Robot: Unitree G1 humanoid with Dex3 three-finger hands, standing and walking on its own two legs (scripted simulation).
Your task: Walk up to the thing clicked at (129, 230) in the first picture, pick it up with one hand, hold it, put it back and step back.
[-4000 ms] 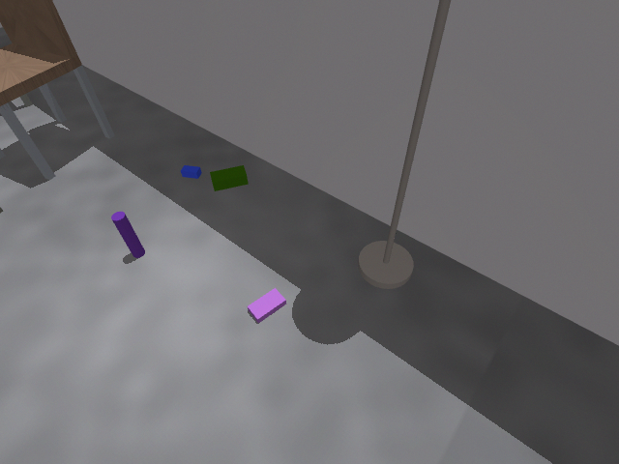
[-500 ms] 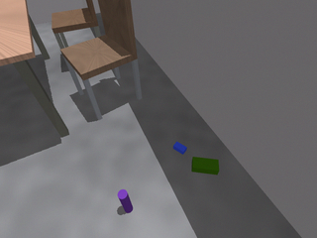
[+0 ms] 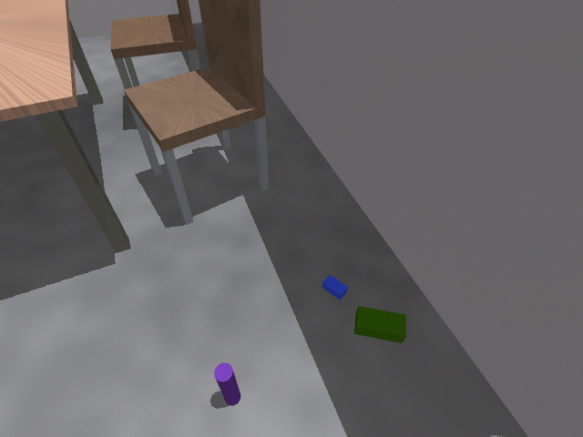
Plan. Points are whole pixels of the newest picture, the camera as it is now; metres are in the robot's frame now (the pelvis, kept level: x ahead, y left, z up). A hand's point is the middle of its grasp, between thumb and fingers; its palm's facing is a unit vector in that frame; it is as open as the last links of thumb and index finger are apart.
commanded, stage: walk up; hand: left
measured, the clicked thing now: (228, 385) +0.40 +0.21 -0.65
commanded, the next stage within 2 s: stand in 0.86 s
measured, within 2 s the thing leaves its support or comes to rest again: neither
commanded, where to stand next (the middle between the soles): +0.06 +0.01 m, yaw -1 degrees
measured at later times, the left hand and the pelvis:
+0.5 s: hand out of the picture +0.08 +0.26 -0.15, palm faces +0.01 -0.95 -0.32, open 7.3 cm; pelvis +0.01 +0.01 +0.01, yaw +0 degrees
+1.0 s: hand out of the picture +0.10 +0.26 -0.15, palm faces -0.01 -0.95 -0.32, open 7.3 cm; pelvis +0.02 +0.01 +0.01, yaw +0 degrees
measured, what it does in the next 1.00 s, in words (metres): stands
